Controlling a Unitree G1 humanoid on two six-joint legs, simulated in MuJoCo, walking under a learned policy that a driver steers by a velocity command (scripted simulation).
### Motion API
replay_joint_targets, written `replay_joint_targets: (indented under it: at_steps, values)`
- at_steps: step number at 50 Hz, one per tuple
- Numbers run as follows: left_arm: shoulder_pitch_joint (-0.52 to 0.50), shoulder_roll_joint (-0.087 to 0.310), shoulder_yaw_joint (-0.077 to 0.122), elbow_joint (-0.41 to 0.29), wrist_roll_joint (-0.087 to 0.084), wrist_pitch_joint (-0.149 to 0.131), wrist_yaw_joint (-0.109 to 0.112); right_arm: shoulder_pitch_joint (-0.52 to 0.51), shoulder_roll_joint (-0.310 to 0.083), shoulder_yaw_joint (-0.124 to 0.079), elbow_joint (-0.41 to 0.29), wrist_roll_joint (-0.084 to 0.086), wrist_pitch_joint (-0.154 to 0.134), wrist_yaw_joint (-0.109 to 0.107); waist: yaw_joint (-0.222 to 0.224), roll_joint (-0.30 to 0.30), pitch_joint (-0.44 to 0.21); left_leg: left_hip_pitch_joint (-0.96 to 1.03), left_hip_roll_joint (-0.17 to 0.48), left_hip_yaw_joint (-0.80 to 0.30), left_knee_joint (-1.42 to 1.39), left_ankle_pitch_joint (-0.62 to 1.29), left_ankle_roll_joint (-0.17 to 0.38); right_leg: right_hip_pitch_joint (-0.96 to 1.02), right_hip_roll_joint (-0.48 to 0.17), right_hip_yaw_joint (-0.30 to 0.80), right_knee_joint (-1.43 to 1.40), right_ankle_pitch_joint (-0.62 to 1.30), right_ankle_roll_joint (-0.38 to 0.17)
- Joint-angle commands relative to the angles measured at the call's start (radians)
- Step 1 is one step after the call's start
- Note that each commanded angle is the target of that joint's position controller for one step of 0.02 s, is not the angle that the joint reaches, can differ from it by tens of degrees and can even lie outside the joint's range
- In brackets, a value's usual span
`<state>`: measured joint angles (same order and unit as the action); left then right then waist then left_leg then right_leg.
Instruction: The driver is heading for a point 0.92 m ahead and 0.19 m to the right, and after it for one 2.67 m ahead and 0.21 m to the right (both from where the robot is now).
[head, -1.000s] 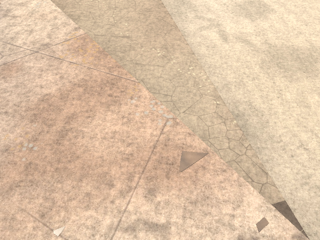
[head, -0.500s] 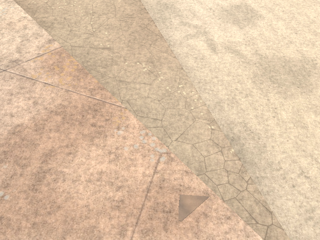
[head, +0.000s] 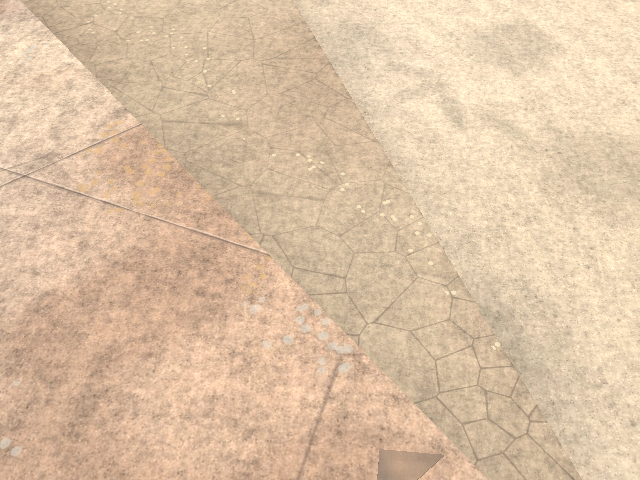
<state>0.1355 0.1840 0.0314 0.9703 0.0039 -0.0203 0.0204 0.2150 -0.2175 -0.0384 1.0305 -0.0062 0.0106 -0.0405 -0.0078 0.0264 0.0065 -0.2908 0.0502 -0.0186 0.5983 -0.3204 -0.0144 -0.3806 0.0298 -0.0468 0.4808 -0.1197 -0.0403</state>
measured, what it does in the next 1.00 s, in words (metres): walks ahead: left foot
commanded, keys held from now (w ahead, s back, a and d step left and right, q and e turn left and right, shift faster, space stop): no key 0.02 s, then w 0.86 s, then w+e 0.12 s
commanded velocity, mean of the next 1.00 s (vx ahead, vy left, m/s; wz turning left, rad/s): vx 0.38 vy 0.00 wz -0.02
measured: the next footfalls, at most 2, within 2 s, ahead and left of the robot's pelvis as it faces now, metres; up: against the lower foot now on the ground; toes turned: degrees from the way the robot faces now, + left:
left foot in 0.78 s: +0.46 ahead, +0.13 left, +0.00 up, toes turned +2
right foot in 1.32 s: +0.68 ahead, -0.12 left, +0.00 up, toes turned -16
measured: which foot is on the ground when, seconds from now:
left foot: down 0.00-0.32, up 0.34-0.76, down 0.78-1.00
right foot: down 0.00-0.80, up 0.82-1.00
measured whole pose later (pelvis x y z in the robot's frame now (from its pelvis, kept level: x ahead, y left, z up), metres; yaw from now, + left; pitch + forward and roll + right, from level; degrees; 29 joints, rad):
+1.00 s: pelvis +0.38 +0.05 +0.01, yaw -2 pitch +0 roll +1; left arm 0.22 0.25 0.08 0.95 -0.04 -0.07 0.02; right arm 0.26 -0.22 -0.06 1.01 -0.01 -0.10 0.03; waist -0.02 -0.04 0.03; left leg -0.20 -0.05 0.10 0.35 -0.15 0.08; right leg -0.58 -0.11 0.04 1.12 -0.25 -0.06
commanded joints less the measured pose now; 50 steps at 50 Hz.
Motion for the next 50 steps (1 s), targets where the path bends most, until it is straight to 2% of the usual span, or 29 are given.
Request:
replay_joint_targets:
  at_steps: [1, 2, 3, 6, 7, 9, 11, 14, 15, 16, 17, 18, 19, 20, 23, 29, 32, 35, 37, 38, 39, 40, 41, 42, 43, 44, 45, 47, 50]
  values:
    - [-0.01, 0.118, 0.024, -0.028, -0.01, -0.002, 0.006, 0.136, -0.075, -0.012, 0.01, -0.02, 0.008, 0.0, -0.023, -0.084, -0.015, 0.116, 0.031, -0.009, -0.169, 0.053, 0.05, -0.05, -0.134, 0.164, -0.189, -0.394, -0.025]
    - [0.012, 0.108, 0.028, -0.025, -0.01, 0.001, 0.01, 0.14, -0.115, -0.022, 0.028, -0.007, 0.005, 0.0, 0.009, 0.019, 0.017, -0.026, 0.023, -0.014, -0.195, -0.202, 0.074, 0.024, -0.061, 0.082, -0.162, -0.378, 0.0]
    - [-0.002, 0.12, 0.031, -0.022, -0.009, 0.002, 0.016, 0.133, -0.107, -0.023, 0.028, 0.001, -0.005, -0.001, -0.004, 0.053, 0.045, -0.119, 0.022, -0.039, -0.258, -0.334, 0.087, 0.092, -0.036, 0.046, -0.081, -0.362, 0.012]
    - [-0.029, 0.111, 0.04, -0.025, -0.02, -0.019, 0.013, 0.126, -0.172, -0.05, 0.011, 0.01, -0.043, -0.004, -0.021, 0.173, 0.089, -0.05, 0.156, -0.244, -0.414, -0.427, 0.15, -0.02, 0.033, -0.037, 0.154, -0.277, 0.001]
    - [-0.04, 0.103, 0.041, -0.029, -0.018, -0.03, 0.003, 0.139, -0.181, -0.057, 0.016, 0.018, -0.057, -0.006, -0.029, 0.19, 0.097, 0.01, 0.23, -0.326, -0.431, -0.394, 0.19, -0.09, 0.003, -0.009, 0.236, -0.23, -0.017]
    - [-0.056, 0.093, 0.043, -0.039, -0.028, -0.053, -0.013, 0.171, -0.144, -0.053, 0.027, 0.022, -0.081, -0.004, -0.036, 0.166, 0.107, 0.123, 0.279, -0.363, -0.418, -0.265, 0.221, -0.207, -0.05, 0.032, 0.302, -0.277, -0.047]
    - [-0.076, 0.082, 0.04, -0.049, -0.039, -0.07, -0.023, 0.168, -0.133, -0.052, 0.025, 0.03, -0.089, 0.003, -0.03, 0.133, 0.104, 0.177, 0.249, -0.302, -0.384, -0.159, 0.199, -0.196, -0.065, 0.024, 0.198, -0.302, -0.06]
    - [0.07, 0.091, 0.055, 0.016, -0.036, -0.068, -0.027, 0.127, -0.158, -0.058, 0.014, 0.039, -0.078, 0.014, 0.044, 0.108, 0.047, 0.004, 0.149, -0.161, -0.29, -0.03, 0.155, 0.196, 0.016, -0.061, 0.003, -0.121, -0.044]
    - [0.174, 0.119, 0.069, 0.047, -0.039, -0.062, -0.023, 0.102, -0.153, -0.056, 0.005, 0.037, -0.08, 0.013, 0.091, 0.077, 0.01, -0.074, 0.12, -0.117, -0.198, 0.056, 0.131, 0.34, -0.006, -0.02, -0.008, -0.108, -0.052]
    - [0.315, 0.196, 0.092, 0.076, -0.036, -0.061, -0.013, 0.059, -0.103, -0.043, -0.022, 0.025, -0.086, 0.016, 0.14, -0.119, -0.036, -0.22, 0.025, 0.008, 0.126, 0.102, 0.069, 0.501, -0.179, 0.222, -0.108, -0.1, -0.106]
    - [0.427, 0.291, 0.107, 0.096, -0.03, -0.061, -0.022, 0.071, -0.028, -0.027, -0.056, 0.026, -0.107, 0.012, 0.156, -0.374, -0.096, -0.468, -0.08, 0.064, 0.419, -0.17, 0.029, 0.65, -0.399, 0.627, -0.257, -0.176, -0.255]
    - [0.382, 0.21, 0.075, 0.09, -0.016, -0.075, -0.025, 0.038, -0.086, -0.042, -0.064, 0.038, -0.12, 0.016, 0.121, -0.241, -0.042, -0.558, -0.018, -0.038, 0.612, -0.221, 0.05, 0.591, -0.438, 0.693, -0.263, -0.248, -0.278]
    - [0.297, 0.155, 0.056, 0.062, -0.011, -0.083, -0.028, 0.019, -0.103, -0.046, -0.07, 0.053, -0.127, 0.029, 0.086, -0.168, 0.013, -0.602, 0.029, -0.059, 0.664, -0.123, 0.079, 0.534, -0.4, 0.593, -0.265, -0.263, -0.24]
    - [0.235, 0.141, 0.045, 0.039, -0.008, -0.087, -0.034, 0.014, -0.093, -0.046, -0.064, 0.054, -0.129, 0.032, 0.062, -0.118, 0.034, -0.589, 0.06, -0.046, 0.65, -0.031, 0.093, 0.477, -0.351, 0.49, -0.285, -0.235, -0.208]
    - [0.213, 0.113, 0.026, 0.031, -0.003, -0.079, -0.035, 0.006, -0.083, -0.056, -0.063, 0.037, -0.118, 0.034, 0.025, -0.107, 0.057, -0.488, 0.091, -0.021, 0.498, 0.106, 0.081, 0.364, -0.273, 0.293, -0.33, -0.006, -0.158]
    - [0.269, 0.178, 0.037, 0.038, -0.002, -0.07, -0.006, -0.21, -0.031, -0.03, -0.143, 0.026, -0.099, 0.049, 0.056, -0.1, 0.098, -0.396, 0.042, 0.037, 0.104, 0.313, 0.036, 0.277, -0.233, 0.144, -0.37, 0.112, -0.153]
    - [0.315, 0.18, 0.044, 0.056, -0.018, -0.068, -0.006, -0.286, -0.045, -0.021, -0.172, 0.033, -0.098, 0.065, 0.073, -0.1, 0.125, -0.347, 0.028, 0.045, 0.016, 0.354, 0.046, 0.29, -0.255, 0.123, -0.375, 0.082, -0.154]
    - [0.32, 0.185, 0.053, 0.066, -0.026, -0.059, -0.005, -0.311, -0.075, -0.023, -0.197, 0.038, -0.104, 0.079, 0.056, -0.094, 0.133, -0.325, 0.023, 0.032, -0.048, 0.317, 0.078, 0.381, -0.296, 0.12, -0.338, 0.128, -0.139]
    - [0.294, 0.205, 0.062, 0.06, -0.024, -0.05, -0.005, -0.238, -0.118, -0.04, -0.187, 0.036, -0.108, 0.081, 0.003, -0.118, 0.074, -0.185, -0.019, 0.062, -0.064, 0.259, 0.106, 0.423, -0.297, 0.099, -0.233, 0.376, -0.117]
    - [0.278, 0.201, 0.06, 0.056, -0.021, -0.044, -0.006, -0.114, -0.153, -0.061, -0.152, 0.035, -0.108, 0.078, -0.063, -0.122, -0.003, -0.02, -0.055, 0.089, -0.064, 0.237, 0.127, 0.409, -0.261, 0.062, -0.077, 0.541, -0.096]
    - [0.271, 0.178, 0.05, 0.045, -0.015, -0.039, -0.007, 0.07, -0.202, -0.085, -0.1, 0.035, -0.106, 0.072, -0.14, -0.108, -0.119, 0.242, -0.033, 0.059, -0.045, 0.221, 0.159, 0.292, -0.206, 0.021, 0.161, 0.521, -0.059]
    - [0.362, 0.081, 0.023, 0.023, -0.006, -0.047, -0.016, 0.228, -0.303, -0.108, -0.073, 0.01, -0.104, 0.064, -0.127, 0.096, -0.295, 0.628, 0.239, -0.348, -0.083, 0.058, 0.294, -0.061, -0.082, -0.014, 0.574, 0.153, 0.005]
    - [0.364, 0.034, 0.006, 0.023, -0.024, -0.075, -0.021, 0.255, -0.272, -0.093, -0.06, 0.015, -0.102, 0.069, -0.115, 0.242, -0.406, 0.712, 0.364, -0.755, -0.315, -0.139, 0.368, -0.239, 0.033, 0.11, 0.808, -0.425, 0.02]
    - [0.27, 0.124, 0.03, -0.004, -0.051, -0.094, -0.023, 0.163, -0.205, -0.069, -0.071, 0.025, -0.109, 0.074, -0.109, 0.175, -0.261, 0.599, 0.325, -0.672, -0.349, -0.191, 0.309, -0.346, -0.031, 0.171, 0.893, -0.398, -0.004]
    - [0.194, 0.156, 0.036, -0.03, -0.062, -0.103, -0.02, 0.071, -0.159, -0.056, -0.096, 0.022, -0.111, 0.074, -0.083, 0.118, -0.149, 0.454, 0.292, -0.521, -0.352, -0.127, 0.269, -0.367, -0.086, 0.139, 0.89, -0.322, -0.023]
    - [0.16, 0.16, 0.042, -0.037, -0.05, -0.101, -0.011, -0.011, -0.132, -0.046, -0.111, 0.012, -0.116, 0.077, -0.046, 0.037, -0.075, 0.288, 0.256, -0.398, -0.378, -0.006, 0.246, -0.315, -0.134, 0.121, 0.826, -0.232, -0.027]
    - [0.177, 0.152, 0.053, -0.028, -0.039, -0.087, -0.003, -0.056, -0.1, -0.037, -0.116, 0.001, -0.123, 0.078, -0.006, 0.042, -0.05, 0.182, 0.219, -0.297, -0.402, 0.068, 0.223, -0.245, -0.171, 0.129, 0.763, -0.179, -0.031]
    - [0.238, 0.106, 0.054, -0.007, -0.041, -0.055, -0.002, -0.047, -0.083, -0.033, -0.099, -0.006, -0.126, 0.078, 0.03, 0.059, -0.032, 0.084, 0.189, -0.197, -0.447, 0.103, 0.214, -0.16, -0.189, 0.134, 0.707, -0.148, -0.031]
    - [0.156, 0.113, 0.062, -0.039, -0.04, -0.034, 0.003, 0.009, -0.129, -0.044, -0.077, -0.012, -0.134, 0.057, 0.026, 0.038, 0.031, 0.072, 0.196, -0.119, -0.501, 0.147, 0.222, -0.26, -0.186, 0.157, 0.605, -0.04, -0.017]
